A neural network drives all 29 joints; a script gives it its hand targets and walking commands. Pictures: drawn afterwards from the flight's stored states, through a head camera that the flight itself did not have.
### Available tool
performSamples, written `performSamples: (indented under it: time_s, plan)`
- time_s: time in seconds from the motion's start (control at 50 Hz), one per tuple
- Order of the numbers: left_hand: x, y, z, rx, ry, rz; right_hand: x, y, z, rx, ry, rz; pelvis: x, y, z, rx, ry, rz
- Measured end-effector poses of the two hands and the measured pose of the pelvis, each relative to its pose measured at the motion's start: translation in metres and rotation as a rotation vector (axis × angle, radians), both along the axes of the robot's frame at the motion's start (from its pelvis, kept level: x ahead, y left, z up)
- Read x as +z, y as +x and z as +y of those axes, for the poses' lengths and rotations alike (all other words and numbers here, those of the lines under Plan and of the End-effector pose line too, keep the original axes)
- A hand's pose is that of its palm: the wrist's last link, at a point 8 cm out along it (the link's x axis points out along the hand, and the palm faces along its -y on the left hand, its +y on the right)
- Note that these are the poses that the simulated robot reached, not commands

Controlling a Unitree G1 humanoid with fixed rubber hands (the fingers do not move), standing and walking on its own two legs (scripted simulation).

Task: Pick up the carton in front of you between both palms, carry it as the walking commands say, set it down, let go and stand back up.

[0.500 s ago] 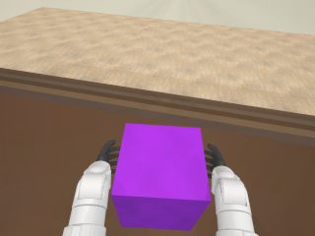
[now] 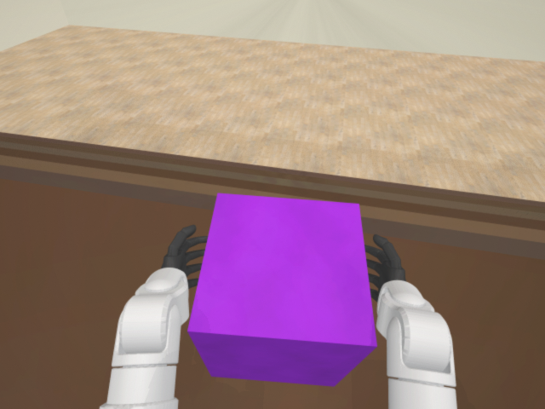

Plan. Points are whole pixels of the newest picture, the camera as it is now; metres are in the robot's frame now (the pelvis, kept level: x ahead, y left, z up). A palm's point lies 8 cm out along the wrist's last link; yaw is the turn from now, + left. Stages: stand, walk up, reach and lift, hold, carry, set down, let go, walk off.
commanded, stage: carry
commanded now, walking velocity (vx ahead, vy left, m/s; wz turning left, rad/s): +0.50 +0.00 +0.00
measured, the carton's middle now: (279, 296) +0.30 +0.00 +0.02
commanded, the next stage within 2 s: none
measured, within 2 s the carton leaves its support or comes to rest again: neither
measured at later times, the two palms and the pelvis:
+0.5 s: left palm (227, 182) +0.50 +0.10 +0.09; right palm (385, 194) +0.48 -0.20 +0.08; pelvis +0.26 -0.04 -0.01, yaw -1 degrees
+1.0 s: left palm (238, 112) +0.81 +0.11 +0.08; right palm (352, 115) +0.81 -0.19 +0.08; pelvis +0.58 -0.03 -0.02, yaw -2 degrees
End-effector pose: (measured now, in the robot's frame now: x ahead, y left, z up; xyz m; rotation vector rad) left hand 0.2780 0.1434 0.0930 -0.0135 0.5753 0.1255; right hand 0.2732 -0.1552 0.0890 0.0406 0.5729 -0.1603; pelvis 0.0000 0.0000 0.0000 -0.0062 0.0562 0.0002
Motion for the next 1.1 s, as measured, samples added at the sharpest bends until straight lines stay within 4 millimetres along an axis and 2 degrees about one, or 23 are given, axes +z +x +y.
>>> performSamples:
  time_s: [0.1, 0.2, 0.3, 0.36, 0.44, 0.52, 0.6, 0.7, 0.8, 0.86, 0.92, 1.0, 1.04, 1.1]
  plan:
    - [0.006, 0.024, 0.004, 0.025, -0.024, 0.034, 0.013, 0.03, 0.003, 0.0, 0.018, 0.032, 0.007, 0.039, 0.001, 0.012, 0.036, 0.035]
    - [0.003, 0.053, 0.016, 0.053, -0.045, 0.042, 0.009, 0.063, 0.015, 0.006, 0.017, 0.04, 0.0, 0.087, 0.008, -0.033, 0.042, 0.036]
    - [0.005, 0.096, 0.005, 0.024, -0.042, 0.122, 0.005, 0.09, 0.003, -0.051, 0.039, 0.12, 0.011, 0.136, 0.006, -0.047, 0.005, 0.047]
    - [0.006, 0.131, -0.009, -0.001, -0.048, 0.125, 0.007, 0.117, -0.01, -0.084, 0.042, 0.12, 0.012, 0.168, -0.002, -0.043, -0.004, 0.045]
    - [0.004, 0.183, -0.029, -0.011, -0.045, 0.092, 0.004, 0.166, -0.03, -0.097, 0.053, 0.087, 0.003, 0.218, -0.019, -0.039, 0.0, 0.029]
    - [-0.009, 0.234, -0.047, 0.007, -0.033, 0.059, -0.009, 0.226, -0.048, -0.076, 0.065, 0.055, -0.016, 0.271, -0.041, -0.017, -0.011, 0.008]
    - [-0.015, 0.266, -0.05, 0.056, -0.038, 0.13, -0.011, 0.274, -0.051, -0.025, 0.062, 0.127, -0.005, 0.31, -0.055, 0.011, -0.001, 0.021]
    - [-0.002, 0.308, -0.047, 0.112, -0.038, 0.141, 0.0, 0.332, -0.047, 0.035, 0.055, 0.137, 0.012, 0.364, -0.063, 0.01, 0.021, 0.03]
    - [0.015, 0.375, -0.046, 0.103, -0.034, 0.081, 0.013, 0.394, -0.047, 0.031, 0.053, 0.076, 0.016, 0.427, -0.06, 0.0, 0.029, 0.03]
    - [0.018, 0.421, -0.046, 0.078, -0.037, 0.053, 0.016, 0.432, -0.047, 0.007, 0.051, 0.047, 0.012, 0.47, -0.055, -0.003, 0.026, 0.025]
    - [0.01, 0.469, -0.042, 0.053, -0.044, 0.047, 0.011, 0.473, -0.043, -0.017, 0.044, 0.04, 0.002, 0.518, -0.046, -0.012, 0.019, 0.017]
    - [-0.015, 0.537, -0.032, 0.025, -0.062, 0.061, -0.006, 0.533, -0.034, -0.042, 0.019, 0.053, -0.018, 0.582, -0.032, -0.038, 0.031, -0.004]
    - [-0.023, 0.566, -0.03, 0.01, -0.061, 0.109, -0.014, 0.557, -0.031, -0.056, 0.016, 0.1, -0.016, 0.605, -0.026, -0.05, 0.029, 0.001]
    - [-0.025, 0.602, -0.031, -0.017, -0.05, 0.17, -0.018, 0.585, -0.032, -0.085, 0.025, 0.16, -0.004, 0.636, -0.021, -0.064, 0.013, 0.009]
